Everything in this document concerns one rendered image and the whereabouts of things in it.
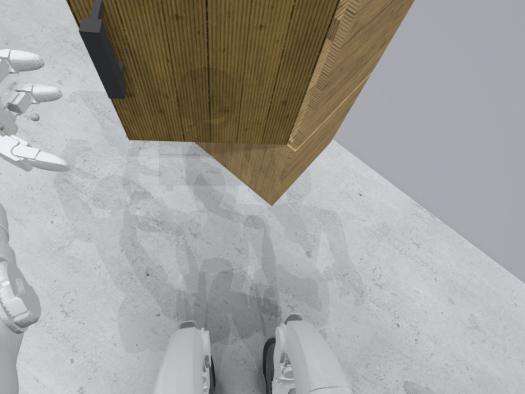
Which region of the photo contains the left robot upper arm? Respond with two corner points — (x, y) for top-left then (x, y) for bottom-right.
(0, 261), (41, 394)

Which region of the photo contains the handle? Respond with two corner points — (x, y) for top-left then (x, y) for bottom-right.
(79, 0), (127, 99)

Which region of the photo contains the left robot thigh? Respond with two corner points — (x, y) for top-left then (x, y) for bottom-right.
(153, 327), (211, 394)

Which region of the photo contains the robot thigh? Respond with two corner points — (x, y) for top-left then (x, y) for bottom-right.
(153, 327), (211, 394)
(276, 320), (354, 394)

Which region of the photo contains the right robot thigh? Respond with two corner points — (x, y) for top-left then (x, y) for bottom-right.
(276, 320), (354, 394)

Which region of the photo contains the robot left forearm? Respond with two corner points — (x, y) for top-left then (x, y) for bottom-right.
(0, 203), (16, 265)

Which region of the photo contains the cupboard door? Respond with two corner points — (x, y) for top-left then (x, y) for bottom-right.
(66, 0), (340, 145)

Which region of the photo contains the robot left hand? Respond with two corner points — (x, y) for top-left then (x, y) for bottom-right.
(0, 49), (70, 172)

